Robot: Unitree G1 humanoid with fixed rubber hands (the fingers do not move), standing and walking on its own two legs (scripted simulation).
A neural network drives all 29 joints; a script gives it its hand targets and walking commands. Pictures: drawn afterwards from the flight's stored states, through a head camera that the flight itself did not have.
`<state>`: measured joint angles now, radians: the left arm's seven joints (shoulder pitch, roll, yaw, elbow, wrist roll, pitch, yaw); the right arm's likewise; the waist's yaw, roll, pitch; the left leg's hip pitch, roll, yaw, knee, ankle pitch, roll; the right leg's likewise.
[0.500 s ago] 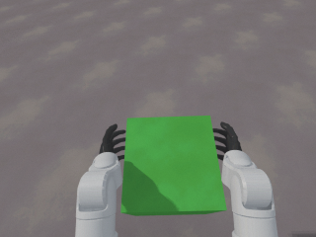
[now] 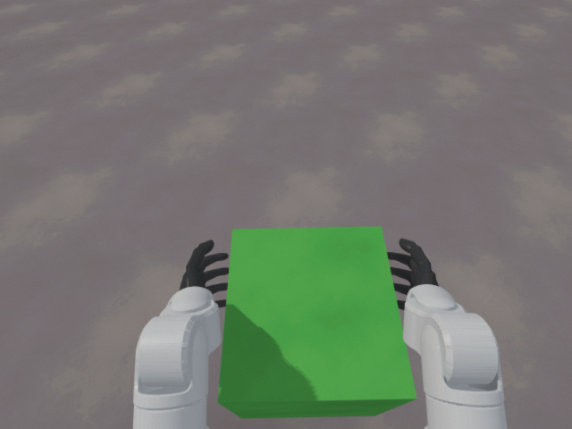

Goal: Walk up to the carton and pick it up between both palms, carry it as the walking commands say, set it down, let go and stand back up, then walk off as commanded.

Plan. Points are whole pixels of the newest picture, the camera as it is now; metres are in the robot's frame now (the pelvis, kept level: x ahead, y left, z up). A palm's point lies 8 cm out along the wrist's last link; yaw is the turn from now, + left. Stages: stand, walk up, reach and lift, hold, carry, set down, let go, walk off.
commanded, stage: carry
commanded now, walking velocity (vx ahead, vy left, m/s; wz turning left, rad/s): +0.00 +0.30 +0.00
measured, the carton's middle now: (307, 327) +0.28 +0.01 +0.01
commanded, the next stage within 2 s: none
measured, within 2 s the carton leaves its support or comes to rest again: neither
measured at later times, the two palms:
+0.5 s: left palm (37, 323) +0.23 +0.33 +0.09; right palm (273, 325) +0.23 +0.05 +0.10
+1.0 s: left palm out of the picture +0.19 +0.49 +0.10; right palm (114, 371) +0.17 +0.21 +0.11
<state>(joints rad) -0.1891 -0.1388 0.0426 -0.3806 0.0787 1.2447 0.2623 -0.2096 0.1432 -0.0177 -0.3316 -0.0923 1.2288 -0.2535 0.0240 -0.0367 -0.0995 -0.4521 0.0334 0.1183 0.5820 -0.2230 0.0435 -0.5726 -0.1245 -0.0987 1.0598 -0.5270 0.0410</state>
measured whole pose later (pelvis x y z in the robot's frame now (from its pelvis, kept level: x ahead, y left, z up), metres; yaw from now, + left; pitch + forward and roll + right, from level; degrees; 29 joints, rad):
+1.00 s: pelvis -0.10 +0.37 +0.00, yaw -1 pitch +4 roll +1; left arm -0.21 -0.14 0.02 -0.40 0.11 1.21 0.24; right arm -0.22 0.14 -0.04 -0.41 -0.09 1.23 -0.26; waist -0.02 -0.03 -0.06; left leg -0.43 0.07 0.05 0.61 -0.31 -0.03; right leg -0.38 -0.24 -0.11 0.58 -0.25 0.12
